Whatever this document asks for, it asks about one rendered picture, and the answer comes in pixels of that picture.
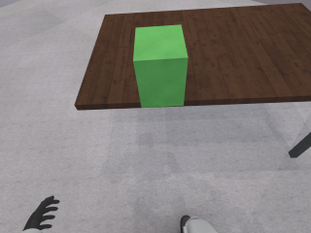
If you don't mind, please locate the robot right foot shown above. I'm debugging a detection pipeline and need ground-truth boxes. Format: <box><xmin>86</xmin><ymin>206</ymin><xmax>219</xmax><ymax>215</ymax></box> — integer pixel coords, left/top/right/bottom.
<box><xmin>180</xmin><ymin>215</ymin><xmax>190</xmax><ymax>233</ymax></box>

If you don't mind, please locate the carton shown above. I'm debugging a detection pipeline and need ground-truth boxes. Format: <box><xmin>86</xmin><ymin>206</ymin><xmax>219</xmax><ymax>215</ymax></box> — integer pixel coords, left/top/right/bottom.
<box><xmin>133</xmin><ymin>24</ymin><xmax>189</xmax><ymax>108</ymax></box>

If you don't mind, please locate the table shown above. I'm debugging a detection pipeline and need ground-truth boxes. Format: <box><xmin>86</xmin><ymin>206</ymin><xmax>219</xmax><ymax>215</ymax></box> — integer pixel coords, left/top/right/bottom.
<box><xmin>74</xmin><ymin>3</ymin><xmax>311</xmax><ymax>158</ymax></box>

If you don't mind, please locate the robot right thigh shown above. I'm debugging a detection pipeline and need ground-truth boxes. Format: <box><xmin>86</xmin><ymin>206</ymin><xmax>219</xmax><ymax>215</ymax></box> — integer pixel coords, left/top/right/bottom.
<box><xmin>183</xmin><ymin>219</ymin><xmax>218</xmax><ymax>233</ymax></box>

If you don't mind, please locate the left robot hand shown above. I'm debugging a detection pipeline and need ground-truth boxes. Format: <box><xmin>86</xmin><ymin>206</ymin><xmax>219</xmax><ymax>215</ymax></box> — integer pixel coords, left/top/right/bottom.
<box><xmin>22</xmin><ymin>196</ymin><xmax>60</xmax><ymax>231</ymax></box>

